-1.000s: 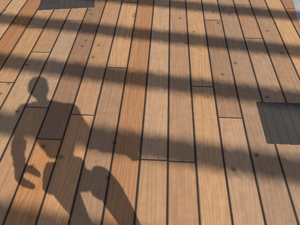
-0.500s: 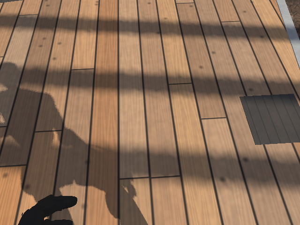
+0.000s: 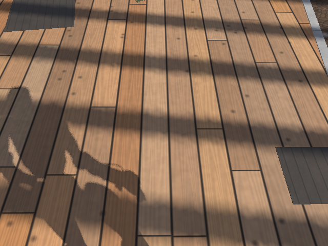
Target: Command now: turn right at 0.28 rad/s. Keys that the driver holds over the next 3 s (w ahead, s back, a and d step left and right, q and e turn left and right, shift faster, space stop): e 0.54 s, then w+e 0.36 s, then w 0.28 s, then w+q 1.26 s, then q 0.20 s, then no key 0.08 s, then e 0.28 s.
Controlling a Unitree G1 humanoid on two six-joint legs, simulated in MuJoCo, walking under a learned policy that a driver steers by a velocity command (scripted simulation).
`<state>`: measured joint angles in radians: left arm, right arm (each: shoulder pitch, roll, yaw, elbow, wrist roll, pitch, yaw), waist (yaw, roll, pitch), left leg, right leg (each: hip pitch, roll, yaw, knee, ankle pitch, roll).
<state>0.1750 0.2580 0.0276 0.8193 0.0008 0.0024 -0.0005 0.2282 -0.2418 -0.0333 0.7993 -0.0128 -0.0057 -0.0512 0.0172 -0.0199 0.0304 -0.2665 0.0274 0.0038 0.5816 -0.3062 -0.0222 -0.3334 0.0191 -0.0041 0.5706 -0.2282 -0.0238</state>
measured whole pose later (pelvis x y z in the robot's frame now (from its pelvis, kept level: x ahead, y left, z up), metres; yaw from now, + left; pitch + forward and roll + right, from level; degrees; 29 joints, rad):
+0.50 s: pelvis +0.02 +0.01 +0.01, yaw -16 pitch +2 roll +1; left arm 0.16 0.30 0.08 0.68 -0.02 0.05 0.03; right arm 0.12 -0.27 -0.06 0.72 0.01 -0.02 -0.04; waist 0.03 -0.01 0.03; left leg -0.36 -0.05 -0.11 0.66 -0.36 -0.08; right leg -0.35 0.11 0.21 0.48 -0.15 -0.03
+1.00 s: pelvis +0.07 -0.05 +0.00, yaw -33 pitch +2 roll +1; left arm 0.15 0.29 0.06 0.61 -0.02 0.00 -0.04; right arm 0.36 -0.32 -0.09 0.76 0.03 -0.06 0.00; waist -0.08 0.00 -0.02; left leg -0.04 0.10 0.14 0.37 -0.35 -0.06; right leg -0.45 -0.05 -0.03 0.64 -0.26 -0.02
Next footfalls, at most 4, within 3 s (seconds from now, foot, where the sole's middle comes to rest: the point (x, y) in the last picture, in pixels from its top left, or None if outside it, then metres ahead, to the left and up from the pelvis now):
0.56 left None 0.11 0.12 -0.77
1.02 right None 0.08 -0.21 -0.77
1.54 left None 0.48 -0.27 -0.77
2.00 right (303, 215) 0.64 -0.56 -0.77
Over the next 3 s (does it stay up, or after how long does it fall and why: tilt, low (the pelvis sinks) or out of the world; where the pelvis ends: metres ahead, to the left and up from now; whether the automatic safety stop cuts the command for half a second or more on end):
stays up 0.94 -0.40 0.00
